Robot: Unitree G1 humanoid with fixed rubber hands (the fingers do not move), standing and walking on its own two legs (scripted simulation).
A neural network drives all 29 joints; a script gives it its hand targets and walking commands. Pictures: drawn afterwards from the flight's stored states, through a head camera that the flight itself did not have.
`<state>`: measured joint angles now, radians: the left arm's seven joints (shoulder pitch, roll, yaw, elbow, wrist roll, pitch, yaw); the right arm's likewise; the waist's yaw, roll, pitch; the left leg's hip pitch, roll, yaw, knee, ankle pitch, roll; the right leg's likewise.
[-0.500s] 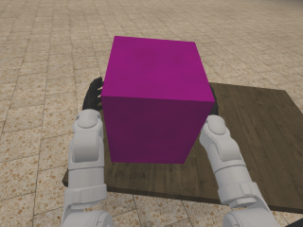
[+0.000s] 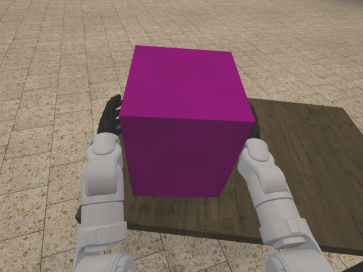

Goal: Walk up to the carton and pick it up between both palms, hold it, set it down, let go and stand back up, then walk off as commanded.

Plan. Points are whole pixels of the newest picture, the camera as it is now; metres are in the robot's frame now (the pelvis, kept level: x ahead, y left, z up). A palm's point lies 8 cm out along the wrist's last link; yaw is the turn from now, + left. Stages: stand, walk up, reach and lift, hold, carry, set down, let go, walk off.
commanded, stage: hold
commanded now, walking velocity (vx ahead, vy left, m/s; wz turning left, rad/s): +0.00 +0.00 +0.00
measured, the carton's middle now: (180, 126) +0.39 +0.01 +0.15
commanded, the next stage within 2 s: none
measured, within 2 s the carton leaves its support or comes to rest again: neither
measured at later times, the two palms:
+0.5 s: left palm (108, 133) +0.35 +0.15 +0.16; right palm (248, 135) +0.35 -0.14 +0.16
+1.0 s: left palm (109, 134) +0.36 +0.15 +0.16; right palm (248, 137) +0.36 -0.14 +0.16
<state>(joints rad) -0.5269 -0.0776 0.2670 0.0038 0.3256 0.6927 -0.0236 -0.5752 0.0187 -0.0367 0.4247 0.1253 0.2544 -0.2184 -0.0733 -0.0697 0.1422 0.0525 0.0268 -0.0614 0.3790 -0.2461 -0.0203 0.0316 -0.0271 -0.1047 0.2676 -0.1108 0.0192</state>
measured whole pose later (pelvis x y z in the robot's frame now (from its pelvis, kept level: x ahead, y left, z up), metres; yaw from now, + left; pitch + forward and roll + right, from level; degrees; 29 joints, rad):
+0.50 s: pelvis +0.00 +0.00 +0.00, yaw +0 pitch -10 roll -2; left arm -0.53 -0.07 0.27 0.01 0.32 0.68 -0.03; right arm -0.58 0.02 -0.03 0.42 0.13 0.25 -0.22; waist -0.07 -0.07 0.14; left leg 0.04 0.03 -0.06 0.38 -0.24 -0.02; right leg 0.02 -0.02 -0.11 0.27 -0.11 0.02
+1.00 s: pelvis +0.00 +0.00 +0.00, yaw +0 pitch -10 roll -1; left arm -0.55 -0.07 0.27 0.05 0.33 0.68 -0.02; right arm -0.59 0.02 -0.05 0.46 0.12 0.25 -0.22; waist -0.06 -0.07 0.14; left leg 0.04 0.03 -0.06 0.38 -0.24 -0.02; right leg 0.01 -0.03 -0.10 0.28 -0.11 0.02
